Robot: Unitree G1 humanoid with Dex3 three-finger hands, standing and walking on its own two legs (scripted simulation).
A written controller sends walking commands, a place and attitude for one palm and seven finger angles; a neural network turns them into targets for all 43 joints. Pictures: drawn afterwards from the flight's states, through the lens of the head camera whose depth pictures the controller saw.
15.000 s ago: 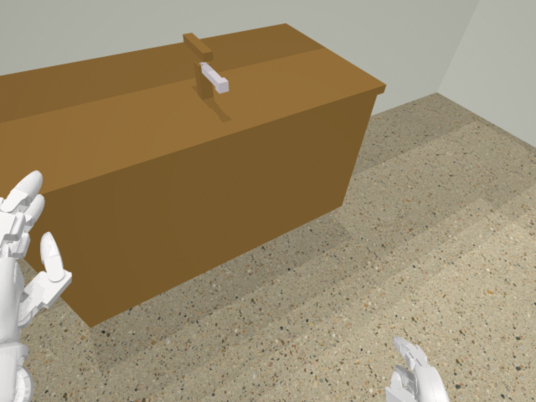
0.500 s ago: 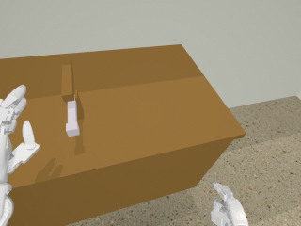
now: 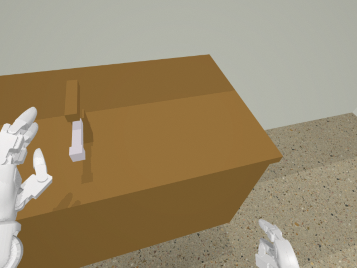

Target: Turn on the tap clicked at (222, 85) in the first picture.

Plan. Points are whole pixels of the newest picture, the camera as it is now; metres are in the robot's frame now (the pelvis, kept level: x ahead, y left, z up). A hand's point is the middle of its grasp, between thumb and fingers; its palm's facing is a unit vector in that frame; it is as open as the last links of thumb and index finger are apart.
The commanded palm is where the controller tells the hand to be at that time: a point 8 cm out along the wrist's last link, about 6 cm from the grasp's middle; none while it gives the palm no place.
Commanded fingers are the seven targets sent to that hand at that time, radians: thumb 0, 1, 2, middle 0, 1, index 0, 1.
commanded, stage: come to a stop and stand still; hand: left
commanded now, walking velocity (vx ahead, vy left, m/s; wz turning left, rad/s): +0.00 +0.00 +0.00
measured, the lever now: (77, 153) +0.34 +0.28 +0.04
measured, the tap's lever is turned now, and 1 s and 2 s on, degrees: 0 0 0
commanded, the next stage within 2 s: look again from close up in 0.14 s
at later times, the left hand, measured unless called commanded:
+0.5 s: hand (40, 172) +0.22 +0.25 +0.16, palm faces +0.35 -0.85 -0.38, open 7.4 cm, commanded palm +0.16 +0.29 +0.17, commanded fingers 0.00 0.90 0.90 -0.20 -0.30 -0.20 -0.30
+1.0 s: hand (61, 168) +0.23 +0.22 +0.16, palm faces +0.34 -0.85 -0.40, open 7.4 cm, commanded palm +0.17 +0.26 +0.17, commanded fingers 0.00 0.90 0.90 -0.20 -0.30 -0.20 -0.30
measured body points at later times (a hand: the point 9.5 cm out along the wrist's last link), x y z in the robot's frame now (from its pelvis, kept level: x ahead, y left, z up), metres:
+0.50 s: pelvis +0.00 +0.01 +0.00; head +0.02 +0.03 +0.45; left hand +0.20 +0.30 +0.18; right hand +0.18 -0.21 -0.07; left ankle +0.00 +0.08 -0.74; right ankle +0.04 -0.11 -0.74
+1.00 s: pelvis +0.01 -0.02 +0.00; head +0.04 -0.01 +0.45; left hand +0.21 +0.27 +0.18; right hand +0.19 -0.23 -0.08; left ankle +0.00 +0.08 -0.74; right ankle +0.04 -0.11 -0.74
